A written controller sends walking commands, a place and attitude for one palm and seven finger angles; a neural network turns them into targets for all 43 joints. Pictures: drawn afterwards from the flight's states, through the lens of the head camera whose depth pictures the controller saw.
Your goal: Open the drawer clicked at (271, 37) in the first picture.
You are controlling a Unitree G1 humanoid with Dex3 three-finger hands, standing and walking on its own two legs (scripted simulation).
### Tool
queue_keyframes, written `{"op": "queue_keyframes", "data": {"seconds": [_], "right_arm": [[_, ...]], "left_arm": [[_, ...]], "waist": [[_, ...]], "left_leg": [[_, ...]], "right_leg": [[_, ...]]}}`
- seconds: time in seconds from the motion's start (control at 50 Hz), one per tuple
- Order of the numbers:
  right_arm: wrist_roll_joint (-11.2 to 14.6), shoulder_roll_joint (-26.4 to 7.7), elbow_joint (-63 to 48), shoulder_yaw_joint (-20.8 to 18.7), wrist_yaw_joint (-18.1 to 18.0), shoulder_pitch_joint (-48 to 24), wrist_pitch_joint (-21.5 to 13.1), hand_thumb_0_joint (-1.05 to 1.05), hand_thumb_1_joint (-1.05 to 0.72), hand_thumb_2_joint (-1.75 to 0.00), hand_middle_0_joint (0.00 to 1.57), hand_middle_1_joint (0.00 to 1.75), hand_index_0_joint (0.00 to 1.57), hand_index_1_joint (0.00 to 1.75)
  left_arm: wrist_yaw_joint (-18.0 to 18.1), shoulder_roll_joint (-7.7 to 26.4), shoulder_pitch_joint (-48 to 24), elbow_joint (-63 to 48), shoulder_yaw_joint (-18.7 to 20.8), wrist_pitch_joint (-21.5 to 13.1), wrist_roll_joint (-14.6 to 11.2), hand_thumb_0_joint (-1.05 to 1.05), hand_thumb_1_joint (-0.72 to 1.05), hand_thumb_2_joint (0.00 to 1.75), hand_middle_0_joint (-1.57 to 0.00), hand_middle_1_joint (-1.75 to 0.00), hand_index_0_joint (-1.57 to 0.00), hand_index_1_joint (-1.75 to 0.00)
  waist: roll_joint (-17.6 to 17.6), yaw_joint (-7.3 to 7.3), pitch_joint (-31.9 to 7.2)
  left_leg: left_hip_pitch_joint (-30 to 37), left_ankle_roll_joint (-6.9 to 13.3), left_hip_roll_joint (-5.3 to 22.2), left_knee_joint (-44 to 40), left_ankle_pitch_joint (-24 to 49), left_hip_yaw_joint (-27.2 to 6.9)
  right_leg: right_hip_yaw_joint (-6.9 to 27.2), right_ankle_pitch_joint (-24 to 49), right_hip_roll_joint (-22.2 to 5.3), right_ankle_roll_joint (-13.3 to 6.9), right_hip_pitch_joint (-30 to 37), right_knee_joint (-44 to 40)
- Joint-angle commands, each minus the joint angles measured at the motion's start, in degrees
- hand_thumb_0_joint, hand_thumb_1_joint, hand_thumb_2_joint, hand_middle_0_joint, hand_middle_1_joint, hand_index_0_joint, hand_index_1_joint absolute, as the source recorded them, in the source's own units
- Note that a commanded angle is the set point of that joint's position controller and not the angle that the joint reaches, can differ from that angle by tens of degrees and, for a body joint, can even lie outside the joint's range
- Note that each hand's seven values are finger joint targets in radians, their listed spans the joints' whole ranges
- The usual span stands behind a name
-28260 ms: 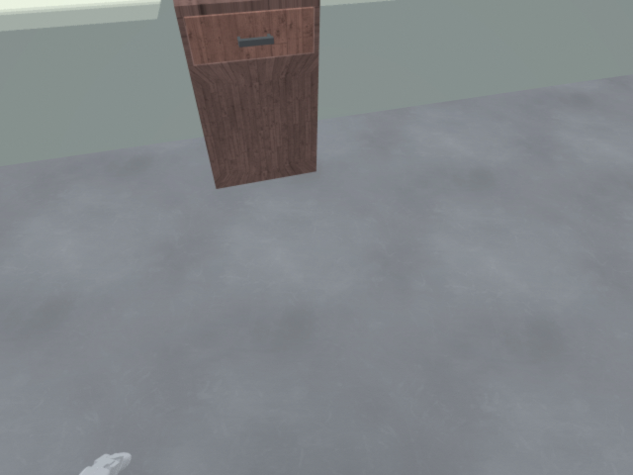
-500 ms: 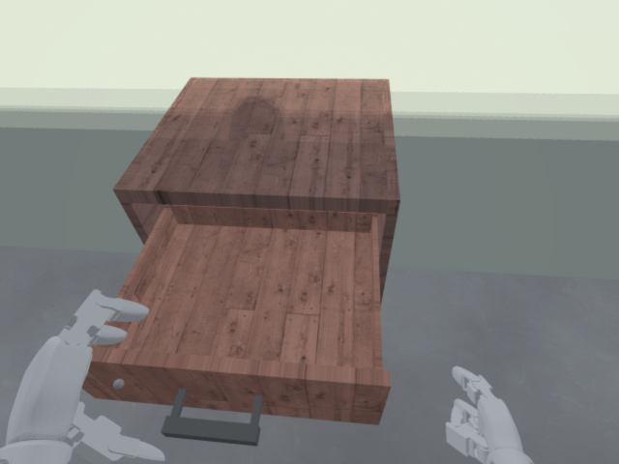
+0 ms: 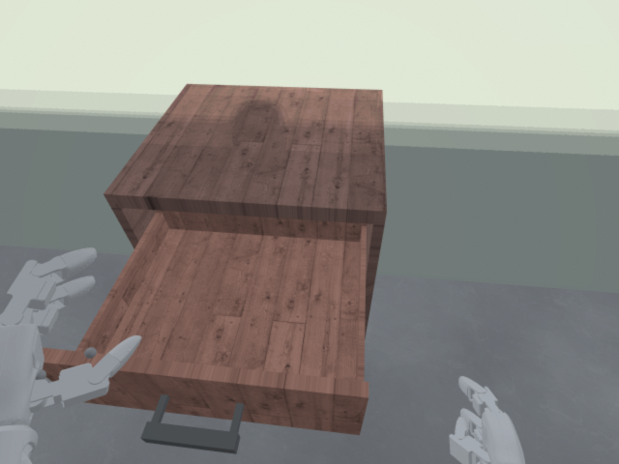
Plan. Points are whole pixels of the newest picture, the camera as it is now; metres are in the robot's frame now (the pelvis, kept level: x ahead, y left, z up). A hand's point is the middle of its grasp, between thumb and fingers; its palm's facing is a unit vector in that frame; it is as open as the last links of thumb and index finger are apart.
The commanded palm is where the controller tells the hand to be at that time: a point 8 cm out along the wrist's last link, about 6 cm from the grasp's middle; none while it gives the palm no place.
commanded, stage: draw the hand back to the body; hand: left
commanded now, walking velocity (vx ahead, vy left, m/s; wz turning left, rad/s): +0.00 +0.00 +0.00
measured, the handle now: (196, 421) +0.19 +0.19 -0.08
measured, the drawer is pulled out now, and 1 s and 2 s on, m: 0.30 0.30 0.30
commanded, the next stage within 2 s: step back with the hand held close in 0.40 s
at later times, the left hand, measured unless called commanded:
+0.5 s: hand (87, 352) +0.17 +0.23 +0.16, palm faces +0.39 -0.82 -0.42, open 7.5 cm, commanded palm +0.12 +0.27 +0.18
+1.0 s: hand (41, 379) +0.15 +0.25 +0.16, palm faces +0.33 -0.78 -0.53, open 7.4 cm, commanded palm +0.09 +0.29 +0.18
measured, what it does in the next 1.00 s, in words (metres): stands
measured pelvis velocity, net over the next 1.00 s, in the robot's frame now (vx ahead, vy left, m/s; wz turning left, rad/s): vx -0.04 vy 0.01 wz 0.00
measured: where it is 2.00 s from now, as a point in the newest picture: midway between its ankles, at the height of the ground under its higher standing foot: outside the picture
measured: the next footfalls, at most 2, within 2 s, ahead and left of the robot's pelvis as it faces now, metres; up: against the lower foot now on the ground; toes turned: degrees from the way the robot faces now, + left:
left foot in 1.76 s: -0.15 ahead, +0.12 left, +0.00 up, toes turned +4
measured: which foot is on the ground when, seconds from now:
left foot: down 0.00-1.00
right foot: down 0.00-1.00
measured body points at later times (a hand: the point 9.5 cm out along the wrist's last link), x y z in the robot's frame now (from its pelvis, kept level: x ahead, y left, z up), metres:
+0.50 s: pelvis -0.01 -0.01 +0.00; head -0.02 -0.04 +0.45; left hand +0.15 +0.27 +0.18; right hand +0.19 -0.22 -0.08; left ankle -0.05 +0.11 -0.74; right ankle -0.02 -0.09 -0.74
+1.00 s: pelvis -0.04 +0.01 -0.01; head -0.01 +0.01 +0.44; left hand +0.12 +0.29 +0.19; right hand +0.14 -0.22 -0.09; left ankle -0.05 +0.11 -0.74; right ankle -0.02 -0.09 -0.74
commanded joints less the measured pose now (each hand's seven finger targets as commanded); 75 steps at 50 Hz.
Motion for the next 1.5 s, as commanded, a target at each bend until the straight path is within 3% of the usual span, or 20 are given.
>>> {"op": "queue_keyframes", "data": {"seconds": [0.0, 0.18, 0.42, 0.48, 0.5, 0.52, 0.58, 0.74, 0.92, 0.98, 1.06, 1.12, 1.14, 1.18, 1.24, 1.28, 1.3, 1.34, 1.44, 1.48], "right_arm": [[0.4, -4.38, -9.24, -1.82, -0.52, -7.55, -3.1, 0.0, -0.9, -0.9, 0.2, 0.3, 0.2, 0.3], [0.4, -4.53, -9.18, -1.83, -0.37, -8.61, -2.56, 0.0, -0.9, -0.9, 0.2, 0.3, 0.2, 0.3], [0.47, -4.4, -8.99, -1.84, -0.41, -9.47, -2.98, 0.0, -0.9, -0.9, 0.2, 0.3, 0.2, 0.3], [0.46, -4.33, -8.91, -1.98, -0.43, -8.98, -2.52, 0.0, -0.9, -0.9, 0.2, 0.3, 0.2, 0.3], [0.79, -6.81, -10.67, -2.73, 0.12, -5.38, -1.26, 0.0, -0.9, -0.9, 0.2, 0.3, 0.2, 0.3], [0.62, -6.35, -9.72, -2.77, 0.19, -5.15, -1.03, 0.0, -0.9, -0.9, 0.2, 0.3, 0.2, 0.3], [0.84, -6.07, -9.78, -3.03, 0.83, -6.67, 0.96, 0.0, -0.9, -0.9, 0.2, 0.3, 0.2, 0.3], [0.94, -6.15, -12.77, -4.19, 0.65, -8.68, 3.54, 0.0, -0.9, -0.9, 0.2, 0.3, 0.2, 0.3], [-0.55, -6.23, -12.42, -4.77, 0.55, -6.3, 2.29, 0.0, -0.9, -0.9, 0.2, 0.3, 0.2, 0.3], [-0.77, -6.44, -11.62, -4.65, 0.67, -5.06, 1.99, 0.0, -0.9, -0.9, 0.2, 0.3, 0.2, 0.3], [0.25, -6.74, -11.93, -4.42, 0.61, -5.47, 2.35, 0.0, -0.9, -0.9, 0.2, 0.3, 0.2, 0.3], [0.57, -6.43, -11.22, -4.93, 0.88, -4.02, 2.48, 0.0, -0.9, -0.9, 0.2, 0.3, 0.2, 0.3], [0.52, -5.69, -10.96, -4.43, 0.9, -4.47, 2.56, 0.0, -0.9, -0.9, 0.2, 0.3, 0.2, 0.3], [0.25, -5.16, -11.77, -3.65, 0.66, -6.21, 2.55, 0.0, -0.9, -0.9, 0.2, 0.3, 0.2, 0.3], [-0.22, -4.75, -11.37, -2.34, -0.42, -6.48, 2.94, 0.0, -0.9, -0.9, 0.2, 0.3, 0.2, 0.3], [-0.74, -5.85, -12.2, -3.54, -0.42, -7.29, 1.62, 0.0, -0.9, -0.9, 0.2, 0.3, 0.2, 0.3], [-0.83, -5.09, -11.64, -3.92, 0.15, -6.57, 0.66, 0.0, -0.9, -0.9, 0.2, 0.3, 0.2, 0.3], [-1.07, -5.18, -11.71, -4.73, 0.53, -6.14, -0.23, 0.0, -0.9, -0.9, 0.2, 0.3, 0.2, 0.3], [-0.67, -6.28, -9.08, -5.09, 0.96, -5.64, -0.45, 0.0, -0.9, -0.9, 0.2, 0.3, 0.2, 0.3], [0.17, -6.18, -8.93, -5.55, 1.46, -5.2, 0.08, 0.0, -0.9, -0.9, 0.2, 0.3, 0.2, 0.3]], "left_arm": [[1.51, 8.49, -4.22, -10.74, 7.76, -4.11, -0.17, 0.0, 0.58, 0.76, -0.22, -0.5, -0.22, -0.5], [0.95, 7.88, -5.36, -8.48, 7.29, -4.53, -0.56, 0.0, 0.9, 0.9, -0.2, -0.3, -0.2, -0.3], [1.17, 8.71, -5.85, -9.27, 8.58, -4.55, -0.7, 0.0, 0.9, 0.9, -0.2, -0.3, -0.2, -0.3], [1.12, 8.01, -4.48, -6.94, 8.08, -4.58, -0.75, 0.0, 0.9, 0.9, -0.2, -0.3, -0.2, -0.3], [1.62, 17.41, -14.29, -14.06, 17.85, -7.59, -0.48, 0.0, 0.9, 0.9, -0.2, -0.3, -0.2, -0.3], [1.51, 18.27, -16.08, -13.57, 18.56, -9.24, -0.02, 0.0, 0.9, 0.9, -0.2, -0.3, -0.2, -0.3], [0.51, 7.83, -3.18, -5.42, 9.76, -8.45, 0.46, 0.0, 0.9, 0.9, -0.2, -0.3, -0.2, -0.3], [1.86, 11.83, 4.33, -16.19, 14.11, -9.29, 0.97, 0.0, 0.9, 0.9, -0.2, -0.3, -0.2, -0.3], [2.45, 11.23, 4.87, -17.79, 14.36, -8.91, 0.92, 0.0, 0.9, 0.9, -0.2, -0.3, -0.2, -0.3], [2.37, 9.75, 3.95, -15.51, 13.38, -8.83, 1.05, 0.0, 0.9, 0.9, -0.2, -0.3, -0.2, -0.3], [2.32, 9.42, 1.9, -13.11, 12.58, -8.24, 0.67, 0.0, 0.9, 0.9, -0.2, -0.3, -0.2, -0.3], [2.68, 11.37, 0.15, -13.29, 12.98, -8.76, 0.3, 0.0, 0.9, 0.9, -0.2, -0.3, -0.2, -0.3], [2.77, 10.73, 0.66, -12.87, 12.16, -9.2, 0.23, 0.0, 0.9, 0.9, -0.2, -0.3, -0.2, -0.3], [3.02, 12.24, 1.23, -15.49, 13.52, -9.7, 0.35, 0.0, 0.9, 0.9, -0.2, -0.3, -0.2, -0.3], [3.84, 12.53, 3.27, -17.88, 14.69, -10.05, 0.52, 0.0, 0.9, 0.9, -0.2, -0.3, -0.2, -0.3], [4.16, 12.94, 1.75, -22.8, 14.98, -10.89, 1.48, 0.0, 0.9, 0.9, -0.2, -0.3, -0.2, -0.3], [3.95, 12.81, 2.37, -23.12, 14.89, -11.1, 1.12, 0.0, 0.9, 0.9, -0.2, -0.3, -0.2, -0.3], [3.78, 12.33, 4.53, -20.99, 15.76, -10.97, 0.87, 0.0, 0.9, 0.9, -0.2, -0.3, -0.2, -0.3], [2.38, 9.79, 1.89, -17.18, 13.8, -10.45, 0.41, 0.0, 0.9, 0.9, -0.2, -0.3, -0.2, -0.3], [2.16, 10.21, 1.52, -14.5, 13.48, -10.39, 0.34, 0.0, 0.9, 0.9, -0.2, -0.3, -0.2, -0.3]], "waist": [[-1.1, -0.29, -4.76], [-0.67, -0.08, -3.86], [1.08, -0.04, -2.98], [-3.51, -0.06, -2.98], [-3.85, -2.41, 2.68], [-3.6, -2.9, 2.08], [-7.7, -3.43, -0.69], [-0.08, -2.84, -10.39], [6.63, -2.76, -7.85], [3.9, -3.15, -5.68], [-3.94, -3.45, -4.54], [-14.09, -4.69, -4.13], [-15.0, -4.39, -5.04], [-11.87, -3.8, -5.05], [-1.75, -4.33, -4.61], [13.22, -3.43, -6.66], [11.99, -3.3, -9.04], [12.75, -2.75, -9.79], [1.0, -3.66, -6.68], [-8.94, -4.37, -10.27]], "left_leg": [[-0.04, 0.03, 3.44, -2.08, 20.74, 2.89], [-0.26, 0.58, 3.12, -2.45, 17.64, 3.0], [0.02, 0.41, 3.08, -2.67, 17.49, 2.98], [-0.55, 0.67, 3.26, -2.78, 16.55, 2.93], [-4.52, 1.75, 3.2, -0.05, 12.04, 0.09], [-3.35, 1.4, 2.67, 1.83, 8.98, -0.3], [-2.01, 1.55, 2.66, 3.54, 10.88, 0.11], [-6.25, 1.95, 8.49, -3.43, 28.08, -4.21], [-9.75, 3.05, 13.22, -6.31, 33.61, -6.37], [-14.03, 3.79, 13.83, -5.47, 29.0, -6.72], [-19.17, 2.49, 9.23, 0.5, 12.83, -4.13], [-12.28, -0.28, 0.82, 17.16, -2.41, 0.81], [-11.55, -0.47, 0.64, 22.99, -5.53, 1.11], [-11.8, -0.01, 2.03, 22.47, -7.72, 0.77], [-8.98, 0.58, 4.41, -5.2, 3.09, 1.6], [-12.03, 4.65, 16.38, -9.07, 23.22, -10.37], [-9.71, 5.27, 18.04, -6.35, 32.77, -7.45], [-14.31, 5.21, 17.73, -5.8, 28.55, -5.69], [-11.38, 1.75, 14.08, 3.77, 34.44, -0.9], [-13.12, -1.61, 7.48, 12.74, 21.96, 4.25]], "right_leg": [[-0.37, 18.25, -5.04, 1.42, 3.61, -2.89], [0.1, 15.85, -5.52, 1.68, 3.48, -3.74], [0.54, 15.73, -5.38, 1.48, 3.17, -4.53], [0.17, 14.81, -5.48, 1.87, 3.28, -4.2], [9.1, 16.2, -9.2, 1.05, -1.35, -8.94], [11.6, 15.55, -11.8, -0.36, -2.84, -10.29], [9.29, 15.89, -13.26, -0.46, -2.91, -8.91], [2.25, 21.15, -8.16, 1.8, 4.52, 2.92], [0.61, 1.35, -5.18, 2.38, -0.75, 10.5], [1.25, 1.4, -5.52, 2.31, 0.72, 9.23], [6.64, 11.29, -9.44, 0.24, 1.53, 3.37], [20.44, 4.33, -20.97, -6.03, -10.87, -11.18], [19.12, 0.65, -22.98, -6.92, -12.05, -12.25], [16.48, -0.11, -22.51, -6.5, -12.51, -11.1], [6.33, 5.68, -13.69, -1.01, -8.22, -0.4], [0.73, 4.74, -5.42, 3.06, -5.45, 14.36], [1.32, -2.67, -5.13, 3.08, -6.57, 17.5], [0.96, -7.18, -5.35, 2.99, -3.68, 17.48], [0.93, 15.5, -6.43, 2.71, -1.97, 5.42], [10.41, 37.57, -14.08, -0.72, -0.06, 1.08]]}}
